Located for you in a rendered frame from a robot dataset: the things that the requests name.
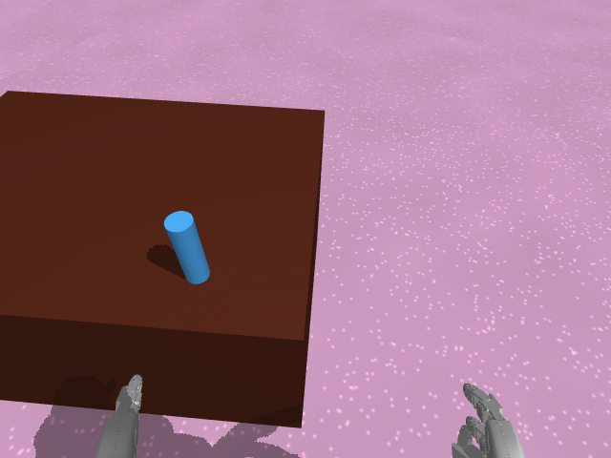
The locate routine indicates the can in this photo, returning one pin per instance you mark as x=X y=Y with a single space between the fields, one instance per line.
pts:
x=184 y=236

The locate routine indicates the right robot hand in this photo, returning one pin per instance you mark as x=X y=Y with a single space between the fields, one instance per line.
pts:
x=497 y=439

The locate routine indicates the left robot hand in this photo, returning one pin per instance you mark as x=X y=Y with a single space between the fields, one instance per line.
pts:
x=118 y=438

